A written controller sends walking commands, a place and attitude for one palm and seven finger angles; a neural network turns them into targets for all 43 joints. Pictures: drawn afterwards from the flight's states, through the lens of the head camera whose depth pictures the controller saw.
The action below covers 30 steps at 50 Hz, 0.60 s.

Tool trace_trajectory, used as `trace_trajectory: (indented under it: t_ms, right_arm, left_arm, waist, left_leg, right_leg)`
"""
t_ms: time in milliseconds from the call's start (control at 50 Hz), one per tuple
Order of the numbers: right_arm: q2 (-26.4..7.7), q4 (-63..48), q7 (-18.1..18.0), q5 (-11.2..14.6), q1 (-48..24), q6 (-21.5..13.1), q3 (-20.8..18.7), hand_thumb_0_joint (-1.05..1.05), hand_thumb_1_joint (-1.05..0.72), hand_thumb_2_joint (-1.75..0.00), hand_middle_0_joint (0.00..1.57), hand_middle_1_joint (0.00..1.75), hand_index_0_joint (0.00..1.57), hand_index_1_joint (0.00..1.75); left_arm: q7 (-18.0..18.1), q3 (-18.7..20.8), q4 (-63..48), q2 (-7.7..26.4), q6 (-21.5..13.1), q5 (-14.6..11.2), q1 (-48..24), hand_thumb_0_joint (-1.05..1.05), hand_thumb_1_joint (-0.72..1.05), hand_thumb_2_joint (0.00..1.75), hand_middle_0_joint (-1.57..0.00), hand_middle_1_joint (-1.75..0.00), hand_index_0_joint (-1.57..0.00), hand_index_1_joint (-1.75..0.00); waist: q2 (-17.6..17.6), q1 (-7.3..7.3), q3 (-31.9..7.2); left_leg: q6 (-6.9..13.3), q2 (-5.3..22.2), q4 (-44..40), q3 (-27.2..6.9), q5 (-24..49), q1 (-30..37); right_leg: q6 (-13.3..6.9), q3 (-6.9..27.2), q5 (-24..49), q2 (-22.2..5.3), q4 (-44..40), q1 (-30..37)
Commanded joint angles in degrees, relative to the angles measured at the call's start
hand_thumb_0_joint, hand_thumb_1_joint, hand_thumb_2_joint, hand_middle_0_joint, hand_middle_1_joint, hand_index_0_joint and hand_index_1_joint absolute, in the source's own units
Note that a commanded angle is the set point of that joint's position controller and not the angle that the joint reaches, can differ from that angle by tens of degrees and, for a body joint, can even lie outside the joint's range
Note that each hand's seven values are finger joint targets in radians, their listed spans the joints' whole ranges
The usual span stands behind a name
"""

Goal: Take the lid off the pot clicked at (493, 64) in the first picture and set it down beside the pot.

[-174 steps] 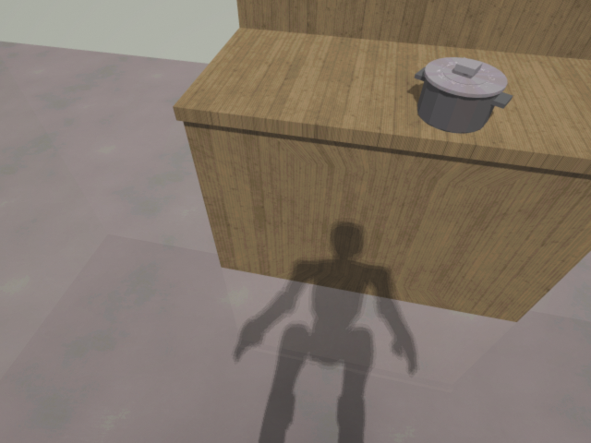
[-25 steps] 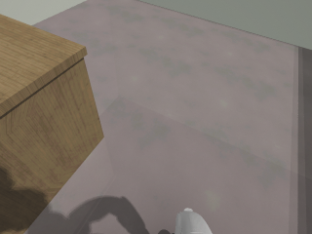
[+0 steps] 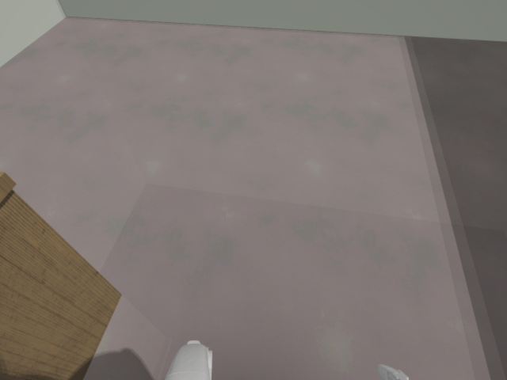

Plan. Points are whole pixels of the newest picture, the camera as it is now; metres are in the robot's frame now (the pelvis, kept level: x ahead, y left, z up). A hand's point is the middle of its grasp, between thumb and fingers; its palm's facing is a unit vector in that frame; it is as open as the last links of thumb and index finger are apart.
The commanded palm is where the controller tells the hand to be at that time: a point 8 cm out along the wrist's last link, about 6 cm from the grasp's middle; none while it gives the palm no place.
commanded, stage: turn to face it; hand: left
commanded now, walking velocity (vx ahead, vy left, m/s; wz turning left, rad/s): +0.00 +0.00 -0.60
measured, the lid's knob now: out of the picture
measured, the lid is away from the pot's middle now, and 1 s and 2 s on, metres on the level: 0.00 0.00 0.00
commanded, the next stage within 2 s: none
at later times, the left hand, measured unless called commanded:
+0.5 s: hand (120, 373) +0.15 +0.27 -0.18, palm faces +0.13 -0.98 -0.16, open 7.4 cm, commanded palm none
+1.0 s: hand (124, 354) +0.18 +0.25 -0.14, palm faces +0.34 -0.88 -0.32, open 7.4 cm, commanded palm none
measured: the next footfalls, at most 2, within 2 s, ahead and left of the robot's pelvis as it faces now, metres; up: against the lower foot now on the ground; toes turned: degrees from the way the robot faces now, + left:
left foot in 0.26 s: +0.19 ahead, +0.15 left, +0.00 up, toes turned +3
right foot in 0.96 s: +0.18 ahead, -0.07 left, +0.00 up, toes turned +22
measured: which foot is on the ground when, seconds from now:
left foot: up 0.00-0.24, down 0.26-0.94, up 0.96-1.00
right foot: down 0.00-0.28, up 0.30-0.94, down 0.96-1.00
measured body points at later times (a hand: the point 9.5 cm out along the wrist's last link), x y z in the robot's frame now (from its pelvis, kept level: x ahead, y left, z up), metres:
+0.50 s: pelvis +0.11 +0.09 +0.00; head +0.14 +0.12 +0.45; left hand +0.14 +0.32 -0.17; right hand +0.19 -0.16 -0.13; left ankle +0.15 +0.15 -0.74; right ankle +0.10 -0.09 -0.66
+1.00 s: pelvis +0.12 +0.01 +0.00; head +0.15 -0.01 +0.44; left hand +0.16 +0.30 -0.11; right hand +0.22 -0.23 -0.17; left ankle +0.13 +0.14 -0.72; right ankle +0.14 -0.08 -0.74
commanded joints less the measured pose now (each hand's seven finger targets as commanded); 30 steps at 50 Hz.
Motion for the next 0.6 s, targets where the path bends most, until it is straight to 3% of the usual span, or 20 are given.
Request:
trace_trajectory:
  t_ms: [0,60,120,160,200,220,240,260,280,300,340,400,440,500,580]
  right_arm:
    - [-4.0,-4.6,0.0,0.0,-2.7,-1.1,-0.8,0.0,-0.9,-0.9,0.2,0.3,0.2,0.3]
    - [-3.2,-4.7,-0.1,0.2,-4.6,-1.0,-0.1,0.0,-0.9,-0.9,0.2,0.3,0.2,0.3]
    - [-2.2,-3.4,0.1,0.7,-4.4,-1.2,0.7,0.0,-0.9,-0.9,0.2,0.3,0.2,0.3]
    - [-1.3,-2.1,0.1,1.1,-4.0,-1.5,1.3,0.0,-0.9,-0.9,0.2,0.3,0.2,0.3]
    - [-2.0,0.7,-0.2,1.1,2.2,-1.9,1.2,0.0,-0.9,-0.9,0.2,0.3,0.2,0.3]
    - [-3.6,2.4,-0.4,0.9,6.6,-2.1,1.1,0.0,-0.9,-0.9,0.2,0.3,0.2,0.3]
    - [-7.3,3.1,-0.6,0.3,11.0,-2.3,0.4,0.0,-0.9,-0.9,0.2,0.3,0.2,0.3]
    - [-10.7,3.6,-0.7,0.4,13.2,-2.0,-0.3,0.0,-0.9,-0.9,0.2,0.3,0.2,0.3]
    - [-10.7,3.8,-0.8,0.8,12.7,-0.9,0.1,0.0,-0.9,-0.9,0.2,0.3,0.2,0.3]
    - [-9.4,3.3,-1.3,0.9,9.6,-0.6,0.8,0.0,-0.9,-0.9,0.2,0.3,0.2,0.3]
    - [-8.1,2.5,-1.5,0.6,6.9,-0.2,0.8,0.0,-0.9,-0.9,0.2,0.3,0.2,0.3]
    - [-8.5,1.8,-1.3,0.9,5.4,0.1,0.0,0.0,-0.9,-0.9,0.2,0.3,0.2,0.3]
    - [-8.5,1.2,-1.3,0.8,6.1,0.2,-1.1,0.0,-0.9,-0.9,0.2,0.3,0.2,0.3]
    - [-9.1,1.2,-1.1,0.9,7.6,0.4,-1.8,0.0,-0.9,-0.9,0.2,0.3,0.2,0.3]
    - [-10.2,1.6,-1.1,0.7,9.9,0.7,-2.7,0.0,-0.9,-0.9,0.2,0.3,0.2,0.3]
  left_arm:
    - [1.3,2.6,-2.0,9.3,-1.4,0.0,8.2,0.0,0.9,0.9,-0.2,-0.3,-0.2,-0.3]
    - [2.1,2.1,-1.3,8.0,-1.4,0.1,10.8,0.0,0.9,0.9,-0.2,-0.3,-0.2,-0.3]
    - [3.1,1.0,-0.5,6.5,-1.2,0.5,10.6,0.0,0.9,0.9,-0.2,-0.3,-0.2,-0.3]
    - [3.5,0.3,0.4,6.0,-1.1,0.5,9.9,0.0,0.9,0.9,-0.2,-0.3,-0.2,-0.3]
    - [3.7,0.3,1.2,6.8,-1.0,0.0,8.0,0.0,0.9,0.9,-0.2,-0.3,-0.2,-0.3]
    - [3.9,0.1,1.6,6.4,-0.7,-0.5,8.3,0.0,0.9,0.9,-0.2,-0.3,-0.2,-0.3]
    - [3.9,0.0,1.6,5.5,-0.5,-1.0,9.3,0.0,0.9,0.9,-0.2,-0.3,-0.2,-0.3]
    - [3.9,-0.7,1.7,3.4,-0.3,-1.5,11.9,0.0,0.9,0.9,-0.2,-0.3,-0.2,-0.3]
    - [4.2,-0.7,1.6,4.4,0.0,-0.9,11.3,0.0,0.9,0.9,-0.2,-0.3,-0.2,-0.3]
    - [4.4,-0.5,1.5,4.6,0.8,-0.7,9.4,0.0,0.9,0.9,-0.2,-0.3,-0.2,-0.3]
    - [3.7,0.7,1.3,5.8,2.1,0.0,4.5,0.0,0.9,0.9,-0.2,-0.3,-0.2,-0.3]
    - [2.8,1.4,0.9,5.4,3.3,0.0,4.1,0.0,0.9,0.9,-0.2,-0.3,-0.2,-0.3]
    - [2.7,2.0,0.4,5.0,3.9,0.3,3.4,0.0,0.9,0.9,-0.2,-0.3,-0.2,-0.3]
    - [2.6,2.4,-1.1,5.4,4.2,0.5,0.0,0.0,0.9,0.9,-0.2,-0.3,-0.2,-0.3]
    - [2.6,2.6,-3.2,6.2,4.3,0.4,-4.5,0.0,0.9,0.9,-0.2,-0.3,-0.2,-0.3]
  waist:
    - [-5.9,2.33,-3.8]
    - [-6.8,2.59,-6.6]
    - [-8.3,1.96,-7.1]
    - [-8.6,1.63,-6.9]
    - [-8.1,-1.18,-8.2]
    - [-5.9,-2.57,-9.5]
    - [0.1,-3.85,-12.3]
    - [10.6,-2.98,-13.7]
    - [7.4,-1.97,-10.3]
    - [8.5,-0.72,-5.7]
    - [6.3,-0.42,-0.3]
    - [4.3,0.83,-2.6]
    - [4.5,0.47,-4.4]
    - [5.6,-0.47,-4.5]
    - [7.3,-1.79,-4.1]
  left_leg:
    - [-1.3,-1.5,-5.0,0.5,-1.8,-4.6]
    - [-0.5,-4.0,-7.7,1.8,-3.2,-3.8]
    - [0.7,-5.6,-15.0,3.1,-3.8,1.9]
    - [1.6,-7.6,-23.3,4.1,-2.9,10.0]
    - [2.7,-9.7,-34.0,4.6,6.3,20.0]
    - [3.8,-8.9,-38.7,3.3,15.6,27.6]
    - [7.7,-0.6,-36.7,-4.9,35.9,38.9]
    - [15.9,12.0,-36.0,-17.7,60.7,45.9]
    - [19.6,13.7,-38.1,-17.6,62.0,40.8]
    - [19.8,12.6,-41.3,-19.5,55.0,34.7]
    - [17.2,8.0,-45.3,-18.2,38.0,26.7]
    - [14.8,3.1,-47.0,-14.5,23.8,25.3]
    - [13.8,1.7,-48.1,-15.2,15.8,25.1]
    - [13.3,0.7,-48.8,-17.7,9.3,25.4]
    - [13.6,0.0,-48.0,-21.1,8.3,27.6]
  right_leg:
    - [-3.1,17.2,27.1,-17.1,-4.7,10.3]
    - [-2.3,16.2,41.9,-16.4,-1.8,16.6]
    - [-1.5,13.9,45.1,-16.2,-0.9,17.3]
    - [-0.2,12.1,46.3,-16.1,-0.7,15.6]
    - [2.7,7.8,45.5,-14.4,4.3,15.0]
    - [4.7,6.7,41.0,-13.5,9.6,12.5]
    - [7.6,3.6,25.8,-10.0,18.6,3.0]
    - [10.3,-0.6,-13.6,-5.5,30.8,-8.6]
    - [10.6,1.7,-25.5,-6.6,36.7,-9.6]
    - [11.5,3.2,-23.4,-8.1,38.1,-11.4]
    - [11.8,2.9,-18.5,-9.6,40.6,-12.7]
    - [12.4,1.9,-10.8,-9.8,40.3,-12.8]
    - [13.0,2.0,-7.7,-9.8,40.2,-13.7]
    - [13.6,2.3,-5.4,-10.0,38.7,-16.1]
    - [14.2,2.8,-5.7,-9.5,35.5,-18.7]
